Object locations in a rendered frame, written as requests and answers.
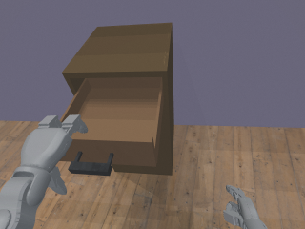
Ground robot right forearm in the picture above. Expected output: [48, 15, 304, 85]
[242, 218, 268, 229]

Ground robot left forearm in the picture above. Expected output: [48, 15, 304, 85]
[0, 165, 51, 229]

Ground robot right hand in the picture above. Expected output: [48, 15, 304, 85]
[223, 185, 260, 229]

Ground robot left hand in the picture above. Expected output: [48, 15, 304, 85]
[20, 114, 88, 195]

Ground handle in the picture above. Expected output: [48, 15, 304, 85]
[68, 151, 114, 176]

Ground cabinet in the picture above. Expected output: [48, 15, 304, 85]
[62, 22, 174, 176]

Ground drawer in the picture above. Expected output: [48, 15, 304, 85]
[59, 77, 164, 167]

